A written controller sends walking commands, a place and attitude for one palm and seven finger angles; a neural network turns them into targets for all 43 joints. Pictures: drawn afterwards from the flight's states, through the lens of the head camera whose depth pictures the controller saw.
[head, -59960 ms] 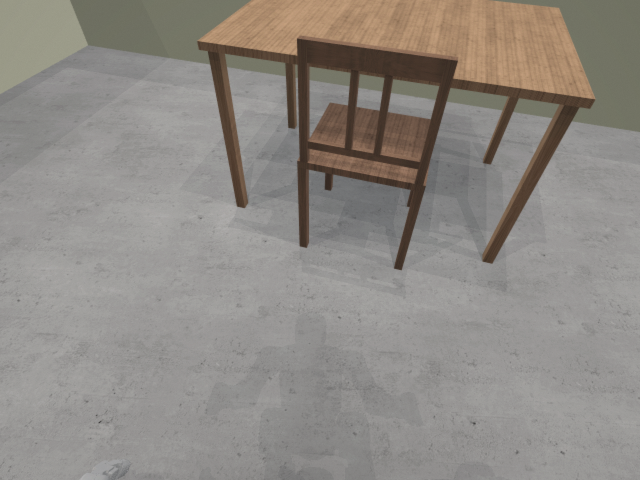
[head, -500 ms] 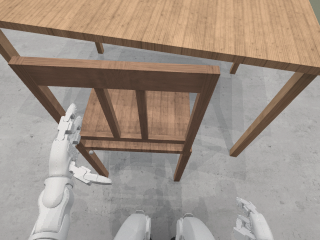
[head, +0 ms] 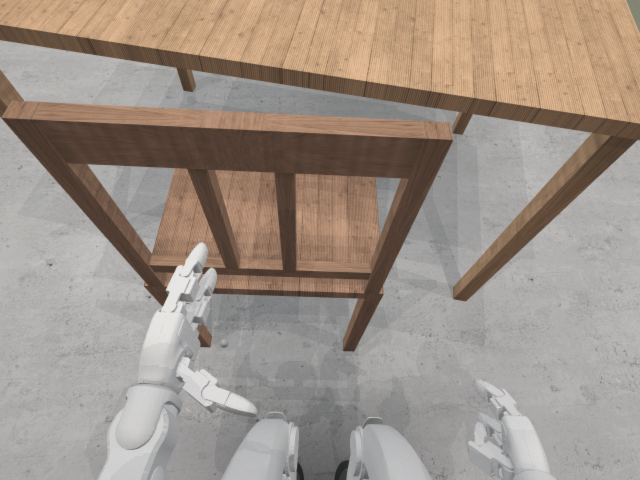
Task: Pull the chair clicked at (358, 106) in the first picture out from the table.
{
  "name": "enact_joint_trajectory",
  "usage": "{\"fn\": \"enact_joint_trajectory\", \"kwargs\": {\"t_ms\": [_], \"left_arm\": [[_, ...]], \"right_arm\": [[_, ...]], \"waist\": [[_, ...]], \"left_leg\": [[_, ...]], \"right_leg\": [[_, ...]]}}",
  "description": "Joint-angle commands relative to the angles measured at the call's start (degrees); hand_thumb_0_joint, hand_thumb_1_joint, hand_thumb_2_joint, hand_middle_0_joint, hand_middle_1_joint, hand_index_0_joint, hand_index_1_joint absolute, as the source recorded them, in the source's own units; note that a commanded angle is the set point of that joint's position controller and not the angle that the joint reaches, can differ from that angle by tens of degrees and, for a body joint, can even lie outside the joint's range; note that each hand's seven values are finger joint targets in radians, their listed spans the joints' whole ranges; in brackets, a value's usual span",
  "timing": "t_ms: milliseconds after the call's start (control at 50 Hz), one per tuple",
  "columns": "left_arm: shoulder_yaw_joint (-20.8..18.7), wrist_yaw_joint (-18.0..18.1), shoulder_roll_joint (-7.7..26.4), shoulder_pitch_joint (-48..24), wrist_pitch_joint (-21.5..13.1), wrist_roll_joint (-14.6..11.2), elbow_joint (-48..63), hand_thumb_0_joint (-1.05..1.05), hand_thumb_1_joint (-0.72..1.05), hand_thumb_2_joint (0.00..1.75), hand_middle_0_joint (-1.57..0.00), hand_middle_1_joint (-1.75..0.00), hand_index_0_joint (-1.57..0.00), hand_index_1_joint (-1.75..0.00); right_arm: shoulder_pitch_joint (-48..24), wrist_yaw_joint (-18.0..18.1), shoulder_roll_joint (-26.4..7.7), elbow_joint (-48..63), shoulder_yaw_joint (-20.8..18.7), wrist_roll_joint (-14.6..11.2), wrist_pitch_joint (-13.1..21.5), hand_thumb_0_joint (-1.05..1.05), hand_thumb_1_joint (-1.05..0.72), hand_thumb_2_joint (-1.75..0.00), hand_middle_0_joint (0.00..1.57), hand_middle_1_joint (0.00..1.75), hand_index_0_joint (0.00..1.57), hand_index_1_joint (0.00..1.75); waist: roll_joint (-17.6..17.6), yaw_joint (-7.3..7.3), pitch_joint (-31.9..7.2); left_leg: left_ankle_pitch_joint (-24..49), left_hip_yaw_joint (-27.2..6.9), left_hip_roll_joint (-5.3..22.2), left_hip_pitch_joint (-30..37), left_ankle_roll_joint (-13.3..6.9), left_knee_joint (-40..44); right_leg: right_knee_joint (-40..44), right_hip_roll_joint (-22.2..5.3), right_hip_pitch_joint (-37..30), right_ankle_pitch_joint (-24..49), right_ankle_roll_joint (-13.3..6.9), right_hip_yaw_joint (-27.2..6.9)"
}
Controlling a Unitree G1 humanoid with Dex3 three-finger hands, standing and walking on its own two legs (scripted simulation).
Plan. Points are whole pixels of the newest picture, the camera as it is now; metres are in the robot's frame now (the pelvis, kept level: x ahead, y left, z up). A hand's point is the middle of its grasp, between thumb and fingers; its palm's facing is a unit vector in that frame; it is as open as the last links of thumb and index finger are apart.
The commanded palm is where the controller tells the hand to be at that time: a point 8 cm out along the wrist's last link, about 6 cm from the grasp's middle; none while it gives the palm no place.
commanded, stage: push the fingers through the gap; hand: left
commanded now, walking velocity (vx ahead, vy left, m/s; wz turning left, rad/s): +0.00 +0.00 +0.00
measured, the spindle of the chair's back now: (219, 222) +0.44 +0.16 +0.00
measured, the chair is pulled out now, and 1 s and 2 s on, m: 0.10 0.10 0.10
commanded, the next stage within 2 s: hook a spindle and tug to test in 1.52 s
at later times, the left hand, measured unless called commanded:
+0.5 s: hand (213, 270) +0.36 +0.15 +0.01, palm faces +0.03 -1.00 -0.04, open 16.9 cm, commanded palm +0.33 +0.20 +0.02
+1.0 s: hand (225, 244) +0.39 +0.14 +0.02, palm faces +0.05 -1.00 -0.03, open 16.9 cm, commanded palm +0.38 +0.20 +0.02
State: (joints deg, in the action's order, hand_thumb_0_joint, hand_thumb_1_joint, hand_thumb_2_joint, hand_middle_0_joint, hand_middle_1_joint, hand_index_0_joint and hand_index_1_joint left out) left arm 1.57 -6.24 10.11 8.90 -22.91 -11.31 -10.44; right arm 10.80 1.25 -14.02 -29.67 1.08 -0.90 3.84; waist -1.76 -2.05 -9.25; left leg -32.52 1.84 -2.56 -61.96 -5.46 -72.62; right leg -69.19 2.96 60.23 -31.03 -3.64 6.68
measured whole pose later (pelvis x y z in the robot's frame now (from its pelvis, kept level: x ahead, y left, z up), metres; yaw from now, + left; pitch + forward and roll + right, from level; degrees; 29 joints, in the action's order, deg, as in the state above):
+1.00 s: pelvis +0.00 -0.01 +0.00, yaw -1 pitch +24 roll -3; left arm -8.5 -1.3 12.3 -19.2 -27.5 -8.2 -34.4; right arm 12.3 0.2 -14.3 -34.6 1.4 0.0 -0.5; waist -2.1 -4.2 -9.1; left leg -32.0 2.5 -2.1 -63.9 -5.3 -72.0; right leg -69.1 3.4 62.7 -30.4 -4.0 6.0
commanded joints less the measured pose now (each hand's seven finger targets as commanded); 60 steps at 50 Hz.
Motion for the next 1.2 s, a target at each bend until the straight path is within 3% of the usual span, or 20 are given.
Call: {"fn": "enact_joint_trajectory", "kwargs": {"t_ms": [0,20,40,80,160,240,320,360,400,480,560,620,700,780,880,940,1000,1040,1140,1180], "left_arm": [[-10.33,9.29,9.77,-13.57,-13.48,1.52,17.25,0.0,-0.5,0.3,-0.06,-0.08,-0.06,-0.08],[-11.34,10.28,10.39,-14.65,-12.98,2.97,9.31,0.0,-0.5,0.3,-0.06,-0.08,-0.06,-0.08],[-8.29,9.95,6.68,-14.66,-11.68,4.31,0.82,0.0,-0.5,0.3,-0.06,-0.08,-0.06,-0.08],[-4.66,7.25,3.64,-17.44,-8.12,5.1,-8.08,0.0,-0.5,0.3,-0.06,-0.08,-0.06,-0.08],[-3.85,-0.46,5.04,-21.36,-1.63,1.5,-1.69,0.0,-0.5,0.3,-0.06,-0.08,-0.06,-0.08],[-7.81,0.27,11.07,-28.7,-4.72,-1.75,18.62,0.0,-0.5,0.3,-0.06,-0.08,-0.06,-0.08],[-9.29,6.21,9.07,-26.04,-7.8,0.65,6.68,0.0,-0.5,0.3,-0.06,-0.08,-0.06,-0.08],[-6.94,7.01,5.4,-26.27,-6.83,3.01,-6.49,0.0,-0.5,0.3,-0.06,-0.08,-0.06,-0.08],[-6.72,6.02,4.92,-26.69,-4.46,4.11,-15.14,0.0,-0.5,0.3,-0.06,-0.08,-0.06,-0.08],[-6.97,2.73,7.13,-31.86,-2.66,3.21,-8.26,0.0,-0.5,0.3,-0.06,-0.08,-0.06,-0.08],[-9.83,4.33,11.22,-39.52,-7.65,0.81,7.38,0.0,-0.5,0.3,-0.06,-0.08,-0.06,-0.08],[-11.72,7.16,11.89,-38.57,-9.59,1.56,1.44,0.0,-0.5,0.3,-0.06,-0.08,-0.06,-0.08],[-8.5,6.07,7.0,-36.02,-6.85,4.16,-17.34,0.0,-0.5,0.3,-0.06,-0.08,-0.06,-0.08],[-7.39,2.18,6.18,-37.22,-3.63,2.95,-17.82,0.0,-0.5,0.3,-0.06,-0.08,-0.06,-0.08],[-14.43,4.1,14.26,-48.19,-8.51,0.91,-5.71,0.0,-0.5,0.3,-0.06,-0.08,-0.06,-0.08],[-15.21,6.48,15.01,-50.83,-11.37,2.49,-8.24,0.0,-0.5,0.3,-0.06,-0.08,-0.06,-0.08],[-14.64,5.88,13.91,-49.15,-10.22,4.16,-21.11,0.0,-0.5,0.3,-0.06,-0.08,-0.06,-0.08],[-13.56,3.98,12.96,-49.71,-8.51,4.5,-25.96,0.0,-0.5,0.3,-0.06,-0.08,-0.06,-0.08],[-12.05,-0.94,10.78,-50.65,-5.69,0.91,-23.82,0.0,-0.5,0.3,-0.06,-0.08,-0.06,-0.08],[-15.69,-0.59,14.57,-50.07,-7.13,-0.32,-17.96,0.0,-0.5,0.3,-0.06,-0.08,-0.06,-0.08]], "right_arm": [[0.02,-0.17,-6.44,3.6,-2.79,1.37,2.58,0.0,-0.9,-0.9,0.2,0.3,0.2,0.3],[-0.24,-0.58,-6.92,2.45,-2.65,1.56,1.92,0.0,-0.9,-0.9,0.2,0.3,0.2,0.3],[-1.05,-1.13,-7.0,2.09,-2.35,1.36,1.33,0.0,-0.9,-0.9,0.2,0.3,0.2,0.3],[-1.8,-1.64,-8.39,2.92,-2.3,0.84,0.31,0.0,-0.9,-0.9,0.2,0.3,0.2,0.3],[-0.58,-0.6,-10.42,6.87,-3.05,-1.17,-0.89,0.0,-0.9,-0.9,0.2,0.3,0.2,0.3],[0.54,0.78,-9.65,6.92,-3.05,-0.79,0.26,0.0,-0.9,-0.9,0.2,0.3,0.2,0.3],[1.28,0.31,-8.59,2.38,-2.61,0.61,0.6,0.0,-0.9,-0.9,0.2,0.3,0.2,0.3],[1.06,-0.46,-8.7,1.45,-2.4,0.66,-0.18,0.0,-0.9,-0.9,0.2,0.3,0.2,0.3],[1.09,-0.93,-9.5,1.8,-2.43,0.39,-1.2,0.0,-0.9,-0.9,0.2,0.3,0.2,0.3],[2.03,-1.02,-10.12,4.73,-3.08,-0.23,-2.17,0.0,-0.9,-0.9,0.2,0.3,0.2,0.3],[2.51,-0.44,-9.44,4.29,-3.46,0.08,-1.38,0.0,-0.9,-0.9,0.2,0.3,0.2,0.3],[3.21,-0.3,-9.16,1.46,-3.16,0.69,-1.03,0.0,-0.9,-0.9,0.2,0.3,0.2,0.3],[3.64,-0.88,-9.54,-0.21,-3.02,0.55,-2.25,0.0,-0.9,-0.9,0.2,0.3,0.2,0.3],[4.4,-1.37,-10.06,1.74,-3.4,-0.12,-3.24,0.0,-0.9,-0.9,0.2,0.3,0.2,0.3],[4.43,-0.42,-9.44,1.61,-3.3,0.2,-2.73,0.0,-0.9,-0.9,0.2,0.3,0.2,0.3],[4.74,-0.38,-8.78,-0.06,-2.9,0.91,-2.17,0.0,-0.9,-0.9,0.2,0.3,0.2,0.3],[5.04,-0.52,-8.96,-1.45,-2.55,0.88,-2.55,0.0,-0.9,-0.9,0.2,0.3,0.2,0.3],[5.69,-0.63,-9.33,-1.46,-2.54,0.68,-2.75,0.0,-0.9,-0.9,0.2,0.3,0.2,0.3],[6.79,-0.96,-10.1,0.16,-3.06,-0.13,-3.32,0.0,-0.9,-0.9,0.2,0.3,0.2,0.3],[6.68,-0.83,-10.1,0.7,-3.32,-0.19,-3.13,0.0,-0.9,-0.9,0.2,0.3,0.2,0.3]], "waist": [[-4.4,0.11,-21.27],[-1.18,-1.1,-17.2],[1.26,-2.47,-11.86],[3.45,-3.17,-9.36],[-1.56,-0.78,-21.75],[-6.65,0.35,-33.86],[-1.38,-1.77,-21.87],[3.12,-3.47,-13.86],[4.79,-3.37,-10.54],[-4.2,-0.7,-22.06],[-7.77,-0.41,-33.59],[-2.15,-2.3,-28.87],[3.42,-4.13,-16.92],[-1.97,-2.52,-21.52],[-2.53,-2.12,-30.47],[-2.41,-3.08,-28.48],[0.93,-4.54,-21.15],[0.04,-4.9,-20.61],[-2.08,-4.2,-27.63],[-1.99,-2.57,-31.47]], "left_leg": [[28.88,-9.8,3.51,19.95,7.09,9.01],[23.64,-9.07,3.15,13.57,5.89,7.4],[16.89,-8.86,3.02,8.63,5.22,6.71],[6.89,-8.61,2.4,3.99,4.33,7.29],[10.82,-8.98,2.62,13.31,4.4,11.16],[27.19,-11.29,3.85,27.25,6.26,11.76],[25.9,-11.09,4.15,20.16,6.23,10.07],[16.73,-10.2,3.76,11.41,5.09,9.04],[9.84,-9.1,2.96,6.52,4.45,9.48],[17.32,-8.45,2.77,15.6,5.33,11.15],[30.27,-10.38,4.0,27.77,6.88,10.44],[28.93,-9.98,3.97,22.13,6.0,9.08],[18.17,-8.44,3.34,10.44,4.56,8.94],[21.45,-7.84,3.07,15.2,4.97,10.38],[26.01,-7.65,3.14,19.15,4.82,9.05],[25.1,-7.15,2.89,16.42,4.54,7.97],[17.34,-6.08,2.56,8.0,3.9,7.52],[16.07,-5.54,2.31,6.6,3.72,7.7],[22.47,-6.05,2.67,13.58,3.9,8.73],[24.77,-6.04,2.75,15.47,4.01,8.88]], "right_leg": [[4.42,-1.2,-4.61,15.89,1.03,-4.25],[4.48,-1.09,-3.83,13.68,1.2,-4.45],[4.64,-1.11,-1.93,9.94,1.45,-4.33],[6.17,-1.64,-1.02,3.52,1.65,-4.82],[8.76,-1.81,-8.32,7.34,1.4,-5.7],[7.89,-1.57,-10.77,16.49,1.38,-5.12],[6.51,-1.16,-5.09,14.74,1.63,-3.77],[6.49,-1.34,-2.76,10.07,1.98,-3.76],[7.57,-1.55,-2.69,6.12,1.83,-4.22],[7.94,-1.89,-7.35,11.69,1.08,-5.12],[7.04,-1.57,-9.16,19.12,1.4,-5.39],[6.51,-1.24,-8.97,19.78,1.84,-5.11],[7.25,-1.53,-6.53,14.48,2.1,-5.02],[8.17,-1.67,-8.0,16.43,1.46,-5.14],[7.74,-1.46,-12.59,21.11,1.91,-6.61],[6.91,-1.27,-11.97,21.17,2.09,-6.99],[7.84,-1.41,-10.54,16.0,2.34,-7.47],[8.41,-1.58,-10.68,15.57,2.26,-7.9],[8.91,-1.54,-12.46,20.49,1.94,-7.12],[8.92,-1.48,-15.33,22.61,1.93,-7.5]]}}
